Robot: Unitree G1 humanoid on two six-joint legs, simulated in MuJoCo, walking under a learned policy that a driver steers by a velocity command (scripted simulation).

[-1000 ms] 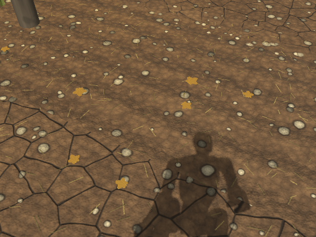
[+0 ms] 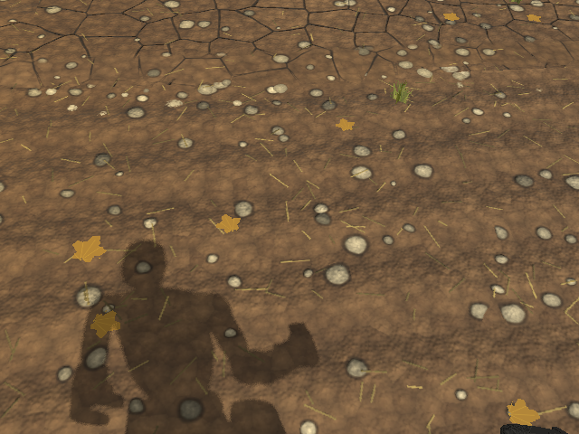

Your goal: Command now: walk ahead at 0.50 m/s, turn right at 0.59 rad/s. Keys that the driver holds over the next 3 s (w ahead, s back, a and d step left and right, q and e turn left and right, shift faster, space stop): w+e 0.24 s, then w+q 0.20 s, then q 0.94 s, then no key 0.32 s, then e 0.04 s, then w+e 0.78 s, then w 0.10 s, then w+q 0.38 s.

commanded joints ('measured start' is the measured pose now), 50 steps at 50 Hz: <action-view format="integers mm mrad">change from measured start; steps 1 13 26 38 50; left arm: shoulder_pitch -74 -324 -100 -163 -194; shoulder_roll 71 3 41 130 109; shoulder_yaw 24 -1 10 35 21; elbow -113 -145 -37 44 0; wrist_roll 3 5 30 10 33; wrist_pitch -7 -16 -64 -43 24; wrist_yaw -8 -45 -32 33 41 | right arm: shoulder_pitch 70 171 129 -12 -9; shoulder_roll -106 -199 -180 -128 -215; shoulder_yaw -36 -70 -46 -31 -49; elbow -18 109 138 38 -39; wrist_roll -5 22 32 15 11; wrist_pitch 8 5 14 81 98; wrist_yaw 1 4 5 55 15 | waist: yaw -25 -85 22 -11 5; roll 136 109 -66 -62 127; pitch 23 63 -67 -13 -105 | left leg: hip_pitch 266 337 -302 -113 182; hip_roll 289 284 151 103 217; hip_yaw -326 40 -85 3 -385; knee -293 -337 684 148 -220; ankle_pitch -61 165 -205 144 164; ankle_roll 150 125 -20 -4 218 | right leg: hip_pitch -313 -212 480 390 -97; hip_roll -136 -144 -355 -359 -101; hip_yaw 22 -69 73 -232 -20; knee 31 -452 -852 -878 -39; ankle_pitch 78 411 710 727 -29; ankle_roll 16 26 -180 -115 75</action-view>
